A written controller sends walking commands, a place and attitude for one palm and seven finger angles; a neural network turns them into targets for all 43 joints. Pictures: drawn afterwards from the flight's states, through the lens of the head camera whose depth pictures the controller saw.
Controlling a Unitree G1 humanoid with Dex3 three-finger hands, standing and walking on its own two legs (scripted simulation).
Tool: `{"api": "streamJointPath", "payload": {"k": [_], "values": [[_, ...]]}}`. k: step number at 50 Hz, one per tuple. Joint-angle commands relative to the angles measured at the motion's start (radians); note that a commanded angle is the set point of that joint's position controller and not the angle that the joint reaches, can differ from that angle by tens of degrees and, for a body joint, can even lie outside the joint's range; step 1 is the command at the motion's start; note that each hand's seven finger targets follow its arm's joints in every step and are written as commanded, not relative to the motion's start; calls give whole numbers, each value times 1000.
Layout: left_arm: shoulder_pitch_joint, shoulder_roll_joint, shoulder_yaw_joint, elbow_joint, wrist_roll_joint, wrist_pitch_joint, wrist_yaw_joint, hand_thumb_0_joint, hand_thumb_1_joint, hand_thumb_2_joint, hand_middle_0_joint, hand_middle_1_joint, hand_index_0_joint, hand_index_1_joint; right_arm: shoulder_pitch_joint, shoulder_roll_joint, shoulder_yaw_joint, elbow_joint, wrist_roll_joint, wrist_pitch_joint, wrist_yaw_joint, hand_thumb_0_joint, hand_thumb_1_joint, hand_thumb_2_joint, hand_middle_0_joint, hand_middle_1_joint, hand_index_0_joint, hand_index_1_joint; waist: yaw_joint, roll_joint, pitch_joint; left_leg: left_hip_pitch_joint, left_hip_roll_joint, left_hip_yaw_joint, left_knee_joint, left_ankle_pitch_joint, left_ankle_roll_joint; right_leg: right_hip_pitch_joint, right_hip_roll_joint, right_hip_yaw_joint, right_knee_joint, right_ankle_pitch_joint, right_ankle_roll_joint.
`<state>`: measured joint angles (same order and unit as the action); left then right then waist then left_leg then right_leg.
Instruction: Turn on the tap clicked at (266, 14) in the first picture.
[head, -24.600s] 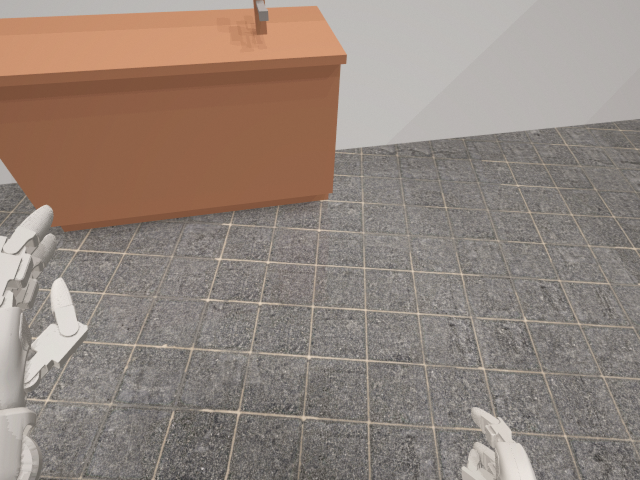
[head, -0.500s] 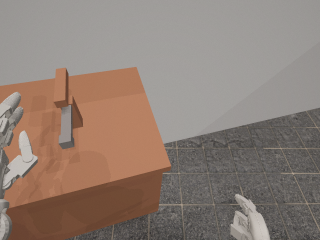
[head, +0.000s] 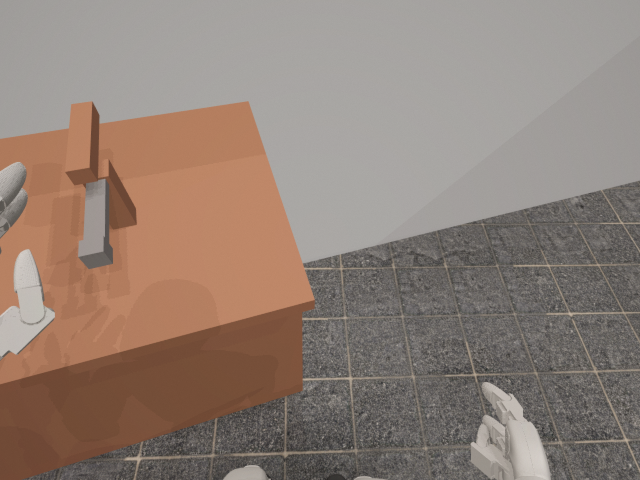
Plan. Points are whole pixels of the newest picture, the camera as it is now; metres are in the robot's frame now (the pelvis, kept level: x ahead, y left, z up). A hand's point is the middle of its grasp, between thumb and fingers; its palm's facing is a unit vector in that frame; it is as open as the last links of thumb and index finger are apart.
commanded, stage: shuffle to correct the standing spot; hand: left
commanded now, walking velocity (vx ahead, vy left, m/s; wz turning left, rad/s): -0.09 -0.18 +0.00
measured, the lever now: (96, 252) +0.35 +0.30 +0.06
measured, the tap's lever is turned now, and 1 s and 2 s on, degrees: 0 0 0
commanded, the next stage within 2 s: come to a stop and stand still in 0.62 s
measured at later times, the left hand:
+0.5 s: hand (59, 346) +0.20 +0.22 +0.17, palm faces +0.31 -0.87 -0.39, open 7.4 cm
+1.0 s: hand (60, 319) +0.22 +0.23 +0.18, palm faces +0.35 -0.84 -0.41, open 7.4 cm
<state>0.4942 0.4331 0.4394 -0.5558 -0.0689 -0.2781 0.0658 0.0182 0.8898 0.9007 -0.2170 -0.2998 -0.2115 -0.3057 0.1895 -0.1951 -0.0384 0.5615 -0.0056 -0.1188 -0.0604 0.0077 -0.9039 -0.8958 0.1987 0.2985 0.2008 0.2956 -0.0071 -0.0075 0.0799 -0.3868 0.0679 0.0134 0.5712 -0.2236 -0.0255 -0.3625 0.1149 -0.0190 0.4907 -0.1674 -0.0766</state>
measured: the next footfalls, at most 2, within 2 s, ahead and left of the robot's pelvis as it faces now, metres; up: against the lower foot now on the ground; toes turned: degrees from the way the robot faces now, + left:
right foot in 0.34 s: +0.03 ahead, -0.12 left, +0.00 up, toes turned -1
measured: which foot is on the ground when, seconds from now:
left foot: down 0.00-1.00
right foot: down 0.00-0.18, up 0.20-0.32, down 0.34-1.00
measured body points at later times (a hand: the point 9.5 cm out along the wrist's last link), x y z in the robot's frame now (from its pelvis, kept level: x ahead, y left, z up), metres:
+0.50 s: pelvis -0.02 -0.01 +0.00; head +0.01 +0.01 +0.44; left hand +0.18 +0.27 +0.19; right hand +0.13 -0.23 -0.08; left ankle +0.03 +0.13 -0.73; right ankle -0.01 -0.12 -0.73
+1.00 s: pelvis +0.00 -0.01 +0.00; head +0.03 +0.00 +0.45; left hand +0.19 +0.27 +0.20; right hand +0.17 -0.25 -0.07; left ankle +0.03 +0.13 -0.73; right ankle -0.01 -0.12 -0.73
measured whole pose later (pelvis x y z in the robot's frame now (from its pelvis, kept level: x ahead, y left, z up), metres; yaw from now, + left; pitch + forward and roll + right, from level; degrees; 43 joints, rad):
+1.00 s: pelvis +0.00 -0.01 +0.00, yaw +0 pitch -1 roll -1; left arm 0.50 0.39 0.38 -0.54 -0.07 -0.18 0.12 0.02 0.89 0.90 -0.22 -0.30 -0.21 -0.31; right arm 0.21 -0.20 -0.01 0.57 0.03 -0.09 -0.04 0.01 -0.91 -0.90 0.20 0.30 0.20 0.30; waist -0.01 0.01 0.06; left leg -0.29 0.08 0.01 0.55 -0.25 -0.04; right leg -0.20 0.04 -0.04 0.50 -0.28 -0.02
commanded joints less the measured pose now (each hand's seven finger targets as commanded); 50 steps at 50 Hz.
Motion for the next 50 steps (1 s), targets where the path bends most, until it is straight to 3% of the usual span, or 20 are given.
{"api": "streamJointPath", "payload": {"k": [1,3,5,6,7,8,9,11,14,17,18,19,21,24,27,31,34,35,41,50], "values": [[6,142,104,-187,-11,-49,29,0,900,900,-200,-300,-200,-300,19,-106,-45,-128,2,-52,-5,0,-900,-900,200,300,200,300,1,-90,-253,117,-47,19,93,-190,42,3,-283,264,-254,-118,68],[6,143,95,-184,-9,-28,43,0,900,900,-200,-300,-200,-300,11,-99,-36,-122,3,-54,-5,0,-900,-900,200,300,200,300,3,-93,-230,171,-52,25,106,-170,41,-52,-308,274,-289,-233,30],[1,144,84,-175,-11,-6,47,0,900,900,-200,-300,-200,-300,-15,-101,-22,-127,1,-53,-10,0,-900,-900,200,300,200,300,2,-51,-197,211,-13,4,-33,-149,50,-80,-264,231,-238,-250,25],[-15,127,61,-180,-13,-3,44,0,900,900,-200,-300,-200,-300,-9,-106,-16,-132,1,-49,-12,0,-900,-900,200,300,200,300,0,-22,-180,201,31,-42,-128,-161,65,-69,-215,187,-191,-271,44],[-39,131,64,-192,-13,-3,45,0,900,900,-200,-300,-200,-300,-25,-115,-15,-143,4,-47,-15,0,-900,-900,200,300,200,300,3,96,-157,167,109,-130,-199,-225,95,-87,-160,157,-120,-321,81],[-60,125,68,-194,-6,2,49,0,900,900,-200,-300,-200,-300,-38,-126,-14,-146,4,-46,-16,0,-900,-900,200,300,200,300,5,206,-148,50,226,-263,-305,-331,140,-8,-115,106,54,-266,107],[-88,116,63,-204,2,13,46,0,900,900,-200,-300,-200,-300,-43,-127,-21,-155,5,-41,-15,0,-900,-900,200,300,200,300,12,232,-133,-63,305,-315,-352,-358,179,84,-102,79,230,-206,114],[-142,117,50,-209,11,17,35,0,900,900,-200,-300,-200,-300,-31,-122,-30,-155,0,-38,-3,0,-900,-900,200,300,200,300,12,196,-113,-57,284,-241,-328,-240,173,92,-99,67,317,-231,99],[-128,94,35,-191,22,27,27,0,900,900,-200,-300,-200,-300,4,-136,-40,-153,7,-43,35,0,-900,-900,200,300,200,300,15,185,-114,15,219,-160,-184,-218,116,131,-113,11,43,-205,77],[-162,120,56,-202,20,27,26,0,900,900,-200,-300,-200,-300,0,-133,-36,-151,12,-48,48,0,-900,-900,200,300,200,300,-6,152,-112,4,152,-126,-123,-254,75,182,-106,-17,-101,-128,68],[-165,96,38,-191,18,31,24,0,900,900,-200,-300,-200,-300,0,-133,-37,-147,18,-48,51,0,-900,-900,200,300,200,300,-2,111,-133,-17,123,-94,-112,-312,61,186,-115,-8,-72,-152,54],[-120,89,32,-171,13,38,22,0,900,900,-200,-300,-200,-300,-2,-136,-50,-158,24,-46,49,0,-900,-900,200,300,200,300,2,56,-120,5,80,-57,-50,-314,50,108,-140,51,-92,-180,31],[-63,108,44,-194,-6,43,26,0,900,900,-200,-300,-200,-300,1,-123,-42,-157,18,-39,41,0,-900,-900,200,300,200,300,-9,26,-119,65,29,-33,8,-243,43,1,-194,129,-125,-202,-11],[-54,150,89,-245,-20,35,36,0,900,900,-200,-300,-200,-300,-16,-114,-30,-149,10,-36,29,0,-900,-900,200,300,200,300,-8,72,-166,103,62,-67,-40,-109,50,33,-179,84,-61,-89,10],[-57,156,98,-239,-17,35,36,0,900,900,-200,-300,-200,-300,-31,-115,-28,-150,8,-31,18,0,-900,-900,200,300,200,300,-4,153,-149,75,121,-114,-106,-79,69,69,-134,39,-27,-78,56],[-43,139,85,-195,-20,42,33,0,900,900,-200,-300,-200,-300,-7,-117,-36,-143,15,-29,19,0,-900,-900,200,300,200,300,-8,47,-181,95,82,-59,-17,4,54,110,-162,68,-62,23,35],[-28,140,77,-178,-25,51,37,0,900,900,-200,-300,-200,-300,-4,-116,-45,-143,19,-28,21,0,-900,-900,200,300,200,300,-10,-30,-183,118,35,-5,76,-4,39,76,-228,142,-93,72,-3],[-20,139,78,-181,-28,54,39,0,900,900,-200,-300,-200,-300,-11,-115,-43,-143,21,-28,19,0,-900,-900,200,300,200,300,-12,-16,-184,136,32,-8,74,26,36,72,-239,148,-85,113,-15],[-17,152,85,-233,-13,38,72,0,900,900,-200,-300,-200,-300,-49,-103,-16,-148,27,-23,13,0,-900,-900,200,300,200,300,-1,70,-195,187,45,-33,-10,176,52,140,-221,109,-66,196,41],[-38,109,46,-139,-4,51,76,0,900,900,-200,-300,-200,-300,-63,-110,-8,-151,32,-14,12,0,-900,-900,200,300,200,300,5,59,-142,192,69,-58,-117,105,53,146,-185,88,-110,85,58]]}}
